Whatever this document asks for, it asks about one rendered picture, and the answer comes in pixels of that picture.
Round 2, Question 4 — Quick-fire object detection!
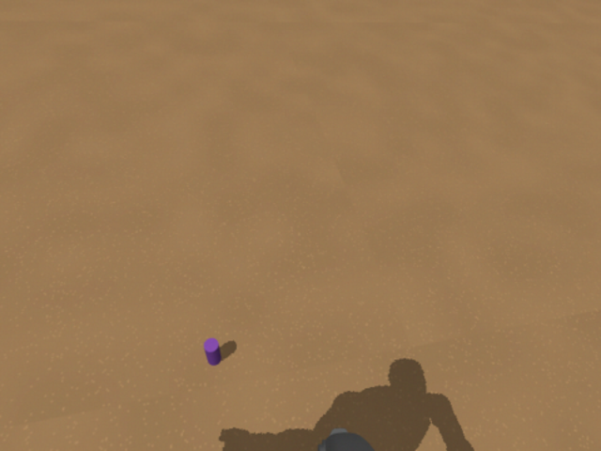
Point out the can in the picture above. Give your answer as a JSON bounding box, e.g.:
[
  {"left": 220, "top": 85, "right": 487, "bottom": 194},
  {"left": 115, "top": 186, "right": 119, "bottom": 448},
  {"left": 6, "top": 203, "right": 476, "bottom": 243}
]
[{"left": 204, "top": 338, "right": 222, "bottom": 365}]

